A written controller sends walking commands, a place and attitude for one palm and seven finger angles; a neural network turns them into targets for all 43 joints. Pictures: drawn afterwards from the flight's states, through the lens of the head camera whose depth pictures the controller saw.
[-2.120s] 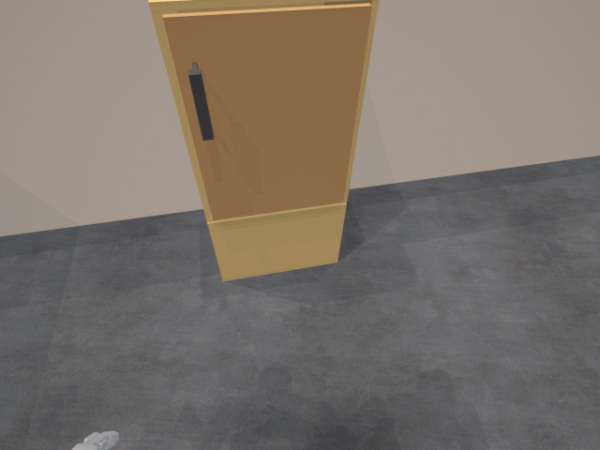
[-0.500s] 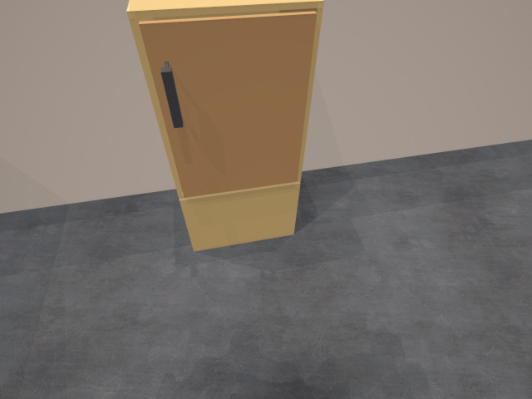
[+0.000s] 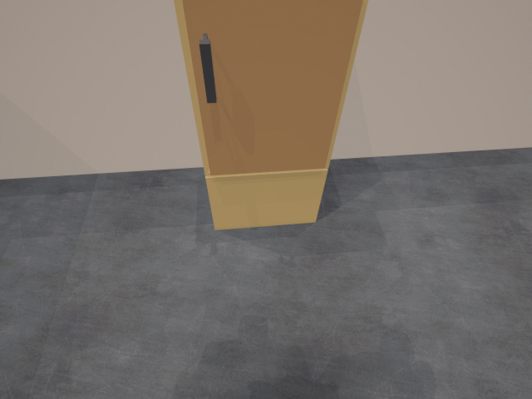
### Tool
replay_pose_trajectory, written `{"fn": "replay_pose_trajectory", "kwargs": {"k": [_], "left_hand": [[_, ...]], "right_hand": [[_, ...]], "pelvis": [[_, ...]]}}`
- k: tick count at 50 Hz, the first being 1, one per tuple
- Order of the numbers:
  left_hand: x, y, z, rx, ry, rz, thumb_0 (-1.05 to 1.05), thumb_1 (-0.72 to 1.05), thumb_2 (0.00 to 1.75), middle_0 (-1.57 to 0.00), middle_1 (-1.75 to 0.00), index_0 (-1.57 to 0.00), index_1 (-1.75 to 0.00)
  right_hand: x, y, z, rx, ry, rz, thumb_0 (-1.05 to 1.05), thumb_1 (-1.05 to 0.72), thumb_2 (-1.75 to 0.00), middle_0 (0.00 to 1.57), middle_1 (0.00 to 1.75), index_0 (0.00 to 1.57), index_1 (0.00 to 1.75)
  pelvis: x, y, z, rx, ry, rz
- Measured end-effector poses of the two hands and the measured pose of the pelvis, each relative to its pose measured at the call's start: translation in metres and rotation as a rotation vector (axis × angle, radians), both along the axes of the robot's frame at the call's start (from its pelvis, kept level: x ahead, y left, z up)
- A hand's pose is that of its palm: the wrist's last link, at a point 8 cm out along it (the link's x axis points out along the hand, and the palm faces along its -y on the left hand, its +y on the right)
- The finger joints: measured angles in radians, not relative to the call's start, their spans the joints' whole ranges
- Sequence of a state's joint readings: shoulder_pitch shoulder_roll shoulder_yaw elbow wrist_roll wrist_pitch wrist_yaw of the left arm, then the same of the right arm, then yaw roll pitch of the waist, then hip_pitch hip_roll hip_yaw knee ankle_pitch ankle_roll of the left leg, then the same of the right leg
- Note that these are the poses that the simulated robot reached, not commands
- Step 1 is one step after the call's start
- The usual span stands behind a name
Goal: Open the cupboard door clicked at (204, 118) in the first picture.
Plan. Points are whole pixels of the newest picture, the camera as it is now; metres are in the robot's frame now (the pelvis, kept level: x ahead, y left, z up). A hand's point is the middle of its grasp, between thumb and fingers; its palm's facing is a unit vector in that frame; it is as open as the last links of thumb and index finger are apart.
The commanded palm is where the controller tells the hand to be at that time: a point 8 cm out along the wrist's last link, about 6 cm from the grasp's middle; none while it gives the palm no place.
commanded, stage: turn to face it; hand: left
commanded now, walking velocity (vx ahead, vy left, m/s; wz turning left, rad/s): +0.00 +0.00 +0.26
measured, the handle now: (208, 69) +0.86 +0.20 +0.05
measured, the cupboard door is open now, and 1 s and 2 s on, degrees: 0 0 0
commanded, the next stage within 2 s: take the last steps up to it in 0.12 s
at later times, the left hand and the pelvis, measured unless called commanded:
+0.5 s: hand out of the picture -0.05 +0.19 -0.18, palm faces +0.15 -0.97 -0.16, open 7.4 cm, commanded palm none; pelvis +0.00 +0.01 +0.00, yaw +7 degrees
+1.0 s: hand (194, 389) +0.16 +0.13 -0.16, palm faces +0.12 -0.97 -0.21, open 7.2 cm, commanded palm none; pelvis +0.15 -0.05 +0.01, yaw +6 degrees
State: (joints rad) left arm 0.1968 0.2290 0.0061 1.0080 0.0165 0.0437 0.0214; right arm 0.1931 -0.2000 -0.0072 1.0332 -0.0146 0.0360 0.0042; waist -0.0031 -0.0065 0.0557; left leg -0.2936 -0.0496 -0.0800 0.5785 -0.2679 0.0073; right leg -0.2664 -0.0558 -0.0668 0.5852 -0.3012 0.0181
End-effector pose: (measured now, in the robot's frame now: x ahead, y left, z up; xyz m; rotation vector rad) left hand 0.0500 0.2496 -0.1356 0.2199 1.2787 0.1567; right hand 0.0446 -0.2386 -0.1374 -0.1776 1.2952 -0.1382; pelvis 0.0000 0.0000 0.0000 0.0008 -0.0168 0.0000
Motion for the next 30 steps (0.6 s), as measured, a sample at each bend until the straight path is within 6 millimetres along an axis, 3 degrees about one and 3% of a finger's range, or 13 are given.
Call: {"fn": "replay_pose_trajectory", "kwargs": {"k": [4,10,15,22,25,30], "left_hand": [[-0.022,-0.002,-0.002,0.002,0.029,0.039,0.0,0.91,0.9,-0.2,-0.3,-0.2,-0.3],[-0.054,-0.011,0.004,0.018,0.034,0.107,0.0,0.91,0.9,-0.2,-0.3,-0.2,-0.3],[-0.08,-0.015,0.005,0.001,0.041,0.161,0.0,0.91,0.9,-0.2,-0.3,-0.2,-0.3],[-0.11,-0.012,-0.015,-0.078,0.103,0.214,0.0,0.91,0.9,-0.2,-0.3,-0.2,-0.3],[-0.107,-0.011,-0.013,-0.1,0.146,0.196,0.0,0.91,0.9,-0.2,-0.3,-0.2,-0.3],[-0.075,-0.011,-0.002,-0.109,0.123,0.177,0.01,0.91,0.9,-0.19,-0.3,-0.2,-0.3]], "right_hand": [[-0.005,0.007,-0.002,0.016,0.006,0.007,0.01,-0.91,-0.9,0.2,0.3,0.21,0.3],[-0.002,-0.008,-0.005,0.011,0.011,0.034,0.01,-0.91,-0.9,0.2,0.3,0.21,0.3],[0.01,-0.015,0.004,-0.022,-0.002,0.071,0.01,-0.91,-0.9,0.2,0.3,0.2,0.3],[0.022,0.007,0.009,-0.052,-0.06,0.117,0.01,-0.91,-0.9,0.2,0.3,0.2,0.3],[0.009,0.017,0.014,-0.04,-0.049,0.09,0.01,-0.91,-0.9,0.2,0.3,0.2,0.3],[-0.022,0.026,0.017,-0.013,0.056,0.032,0.01,-0.9,-0.9,0.2,0.3,0.2,0.3]], "pelvis": [[-0.005,-0.003,0.0,0.006,0.007,0.015],[-0.01,-0.013,0.0,-0.001,0.009,0.062],[-0.013,-0.01,0.004,0.006,-0.003,0.114],[-0.006,0.01,-0.002,-0.011,-0.003,0.135],[0.001,0.013,0.004,-0.007,-0.004,0.12],[0.02,0.011,0.014,-0.006,0.003,0.109]]}}
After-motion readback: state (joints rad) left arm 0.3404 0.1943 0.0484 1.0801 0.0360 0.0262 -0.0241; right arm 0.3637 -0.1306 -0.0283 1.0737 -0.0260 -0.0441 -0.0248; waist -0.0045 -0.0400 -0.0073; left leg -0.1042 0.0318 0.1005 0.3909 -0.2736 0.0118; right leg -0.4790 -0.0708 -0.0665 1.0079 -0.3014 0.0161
